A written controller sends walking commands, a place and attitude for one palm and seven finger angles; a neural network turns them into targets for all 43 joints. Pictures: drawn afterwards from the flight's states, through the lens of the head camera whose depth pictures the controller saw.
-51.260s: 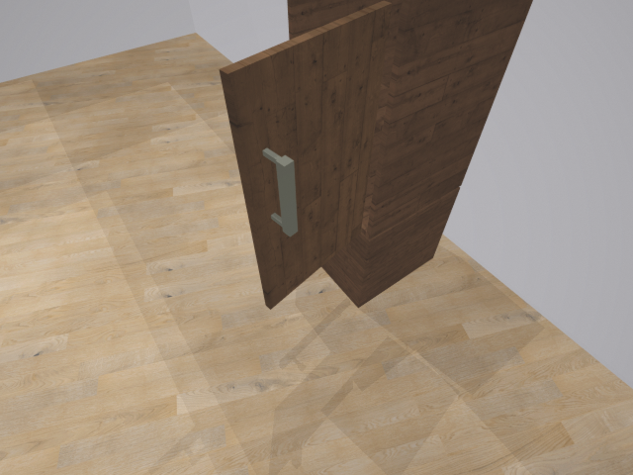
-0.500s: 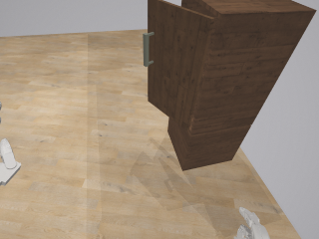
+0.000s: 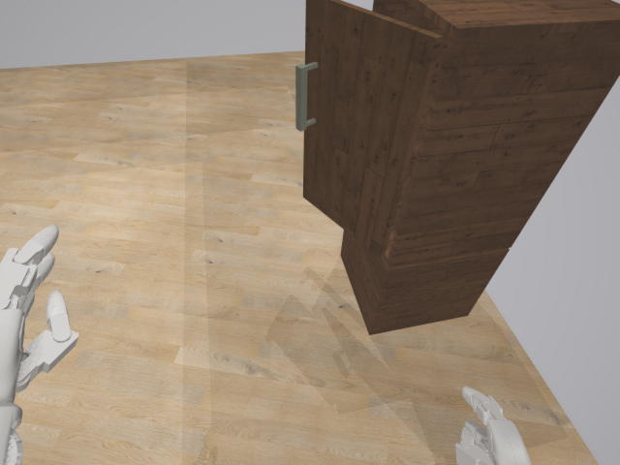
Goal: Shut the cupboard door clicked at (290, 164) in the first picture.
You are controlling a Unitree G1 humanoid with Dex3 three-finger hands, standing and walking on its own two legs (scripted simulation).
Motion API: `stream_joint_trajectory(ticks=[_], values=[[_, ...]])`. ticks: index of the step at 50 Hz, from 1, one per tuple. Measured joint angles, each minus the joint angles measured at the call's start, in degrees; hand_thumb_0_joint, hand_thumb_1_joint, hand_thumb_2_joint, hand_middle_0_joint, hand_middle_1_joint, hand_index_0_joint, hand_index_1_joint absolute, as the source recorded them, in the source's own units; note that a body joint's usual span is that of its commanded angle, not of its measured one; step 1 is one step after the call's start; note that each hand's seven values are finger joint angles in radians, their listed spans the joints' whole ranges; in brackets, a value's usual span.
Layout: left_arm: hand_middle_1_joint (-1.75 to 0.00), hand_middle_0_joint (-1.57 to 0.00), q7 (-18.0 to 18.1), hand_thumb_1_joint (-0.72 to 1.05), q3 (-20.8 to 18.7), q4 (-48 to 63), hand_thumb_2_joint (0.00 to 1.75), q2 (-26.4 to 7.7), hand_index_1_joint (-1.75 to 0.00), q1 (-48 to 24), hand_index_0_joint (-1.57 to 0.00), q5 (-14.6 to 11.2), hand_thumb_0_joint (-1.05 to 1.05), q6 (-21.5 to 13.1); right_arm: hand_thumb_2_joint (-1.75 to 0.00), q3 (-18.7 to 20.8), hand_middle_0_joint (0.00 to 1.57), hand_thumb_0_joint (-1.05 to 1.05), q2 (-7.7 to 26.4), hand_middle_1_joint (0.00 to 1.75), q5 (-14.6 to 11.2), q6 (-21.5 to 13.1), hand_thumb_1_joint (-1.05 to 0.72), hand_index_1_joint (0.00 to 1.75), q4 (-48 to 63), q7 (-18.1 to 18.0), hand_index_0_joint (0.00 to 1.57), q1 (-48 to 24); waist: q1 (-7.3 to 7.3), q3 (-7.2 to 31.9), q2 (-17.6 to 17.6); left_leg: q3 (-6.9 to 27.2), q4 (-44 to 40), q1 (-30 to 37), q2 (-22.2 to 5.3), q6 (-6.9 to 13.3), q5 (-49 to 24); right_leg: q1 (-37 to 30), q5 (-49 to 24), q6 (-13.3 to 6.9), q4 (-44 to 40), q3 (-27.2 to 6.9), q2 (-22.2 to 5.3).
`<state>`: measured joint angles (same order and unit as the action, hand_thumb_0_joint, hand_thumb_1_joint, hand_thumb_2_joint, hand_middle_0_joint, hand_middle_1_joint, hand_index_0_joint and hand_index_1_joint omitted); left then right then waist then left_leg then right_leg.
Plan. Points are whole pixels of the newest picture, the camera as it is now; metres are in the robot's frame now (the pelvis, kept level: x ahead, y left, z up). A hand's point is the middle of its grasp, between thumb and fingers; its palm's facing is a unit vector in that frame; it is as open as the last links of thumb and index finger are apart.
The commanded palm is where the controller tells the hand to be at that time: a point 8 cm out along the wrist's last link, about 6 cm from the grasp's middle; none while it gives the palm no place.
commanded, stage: let the arm hang, fingers relaxed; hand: left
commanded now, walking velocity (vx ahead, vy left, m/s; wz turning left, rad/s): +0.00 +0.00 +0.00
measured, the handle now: (307, 97) +0.93 +0.07 +0.03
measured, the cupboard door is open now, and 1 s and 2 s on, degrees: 29 29 29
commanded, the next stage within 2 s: look to check the result in 1.06 s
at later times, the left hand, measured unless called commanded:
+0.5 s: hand out of the picture -0.10 +0.19 -0.17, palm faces +0.01 -0.98 -0.18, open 7.2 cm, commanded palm none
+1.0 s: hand out of the picture -0.04 +0.17 -0.17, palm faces +0.01 -0.99 -0.16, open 7.3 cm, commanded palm none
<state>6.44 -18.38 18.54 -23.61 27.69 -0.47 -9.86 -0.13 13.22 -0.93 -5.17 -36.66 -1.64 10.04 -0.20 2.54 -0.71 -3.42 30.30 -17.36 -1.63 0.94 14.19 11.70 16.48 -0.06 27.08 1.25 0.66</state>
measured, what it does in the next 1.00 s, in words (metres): stands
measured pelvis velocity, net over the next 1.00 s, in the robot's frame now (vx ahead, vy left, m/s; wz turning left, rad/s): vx -0.03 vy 0.01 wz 0.00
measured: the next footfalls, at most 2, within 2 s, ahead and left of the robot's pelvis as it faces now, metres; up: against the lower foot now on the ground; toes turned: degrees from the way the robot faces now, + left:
none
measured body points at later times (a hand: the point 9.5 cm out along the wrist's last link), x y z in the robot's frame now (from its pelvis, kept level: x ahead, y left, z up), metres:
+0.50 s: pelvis -0.03 +0.01 +0.01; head -0.01 +0.02 +0.45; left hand -0.10 +0.24 -0.15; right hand -0.07 -0.22 -0.14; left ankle +0.02 +0.10 -0.74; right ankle -0.03 -0.12 -0.74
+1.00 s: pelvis -0.03 +0.01 +0.00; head -0.04 +0.01 +0.45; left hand -0.04 +0.22 -0.16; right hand -0.05 -0.21 -0.15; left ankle +0.02 +0.10 -0.74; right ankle -0.03 -0.12 -0.74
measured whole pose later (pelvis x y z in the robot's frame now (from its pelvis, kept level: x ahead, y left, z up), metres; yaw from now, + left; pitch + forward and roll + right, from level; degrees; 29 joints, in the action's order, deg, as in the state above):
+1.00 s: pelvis -0.03 +0.01 +0.00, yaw +0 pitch -1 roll +0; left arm 1.6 -0.5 -63.7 -7.3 17.9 1.5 0.0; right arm 0.9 8.0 0.9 0.4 -63.0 -1.4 18.2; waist 1.1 -0.2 0.4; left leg -4.3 24.0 -14.4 0.0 2.1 8.5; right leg 10.7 12.7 0.6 24.6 0.6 -0.8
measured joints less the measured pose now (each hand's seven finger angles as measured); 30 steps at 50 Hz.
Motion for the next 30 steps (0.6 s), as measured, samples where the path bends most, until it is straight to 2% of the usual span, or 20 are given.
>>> stream_joint_trajectory(ticks=[2, 5, 8, 11, 13, 17, 22, 30], values=[[-0.3, -0.21, -2.9, 0.9, 5.86, -13.35, 0.9, 0.61, -0.3, -5.55, -0.2, 1.14, 0.0, 3.78, -0.9, 0.22, 0.2, 0.0, 2.82, 0.3, 0.66, 0.71, -0.9, 0.3, -3.27, 1.65, 0.2, -1.5, -0.74, 0.57, -1.7, 0.0, 1.59, -1.5, 0.58, 0.5, 0.34, 1.73, 0.9, 0.37, 2.3, 0.06, -0.65], [-0.3, -0.2, -5.56, 0.9, 12.91, -35.11, 0.9, 3.52, -0.3, -11.25, -0.2, 2.06, 0.0, 9.12, -0.9, 0.2, 0.2, 0.0, 5.02, 0.3, 1.47, 2.88, -0.9, 0.3, -7.16, 2.51, 0.2, -3.42, -0.09, 0.13, -3.0, -0.41, 2.41, -2.0, 1.35, 1.15, 0.3, 2.95, 1.62, 0.91, 4.61, -0.29, -1.5], [-0.3, -0.2, -6.56, 0.91, 17.32, -51.82, 0.9, 6.96, -0.3, -12.9, -0.2, 2.29, 0.01, 11.84, -0.9, 0.03, 0.2, 0.0, 4.71, 0.3, 2.04, 4.38, -0.9, 0.3, -9.69, 2.66, 0.2, -3.13, 1.28, -1.55, -1.48, -0.94, 1.58, -1.02, 1.76, 1.26, -0.42, 2.79, 1.58, 0.92, 5.26, -0.8, -1.93], [-0.3, -0.2, -6.67, 0.91, 19.73, -63.29, 0.9, 10.65, -0.3, -12.21, -0.2, 2.05, 0.01, 12.95, -0.9, -0.32, 0.2, 0.0, 3.47, 0.3, 2.3, 5.52, -0.91, 0.3, -12.74, 2.43, 0.2, -1.0, 2.04, -3.35, 0.97, -0.97, -0.1, 0.36, 1.71, 1.1, -1.48, 1.59, 0.66, 0.89, 3.91, -0.83, -1.82], [-0.3, -0.21, -5.97, 0.93, 19.67, -68.77, 0.9, 12.51, -0.3, -11.22, -0.2, 1.85, 0.01, 13.03, -0.9, -0.52, 0.2, 0.0, 2.34, 0.3, 2.28, 6.17, -0.91, 0.3, -15.37, 2.16, 0.2, 0.97, 1.97, -4.27, 2.36, -0.67, -1.29, 0.99, 1.47, 0.97, -2.25, 0.66, -0.33, 0.74, 2.21, -0.53, -1.51], [-0.3, -0.21, -5.78, 0.98, 18.6, -76.17, 0.9, 12.09, -0.3, -9.12, -0.21, 1.59, 0.01, 12.33, -0.9, -0.58, 0.19, 0.0, -0.14, 0.3, 2.22, 7.0, -0.91, 0.3, -20.88, 1.46, 0.2, 5.15, 0.95, -5.48, 3.57, 0.17, -3.36, 1.65, 1.04, 0.72, -3.69, -0.93, -2.39, 0.32, -1.41, 0.3, -0.91], [-0.3, -0.21, -5.75, 0.95, 18.38, -82.09, 0.9, 12.36, -0.3, -6.39, -0.2, 1.43, 0.01, 11.53, -0.9, -0.2, 0.19, 0.0, -2.37, 0.3, 1.84, 7.15, -0.91, 0.3, -25.48, 0.73, 0.2, 8.65, 0.38, -6.16, 2.49, 0.25, -5.07, 2.52, 1.08, 0.94, -4.73, -2.23, -3.99, 0.47, -4.06, 0.39, -0.87], [-0.3, -0.2, -5.05, 0.92, 18.14, -85.14, 0.9, 13.81, -0.3, -5.33, -0.2, 1.62, 0.01, 11.13, -0.9, 0.2, 0.2, 0.0, -5.04, 0.3, 1.7, 6.69, -0.91, 0.3, -27.22, 0.22, 0.2, 10.05, 0.83, -5.36, 0.4, -0.66, -6.52, 3.19, 1.69, 1.5, -5.67, -1.94, -4.37, 0.84, -3.95, -0.46, -1.51]])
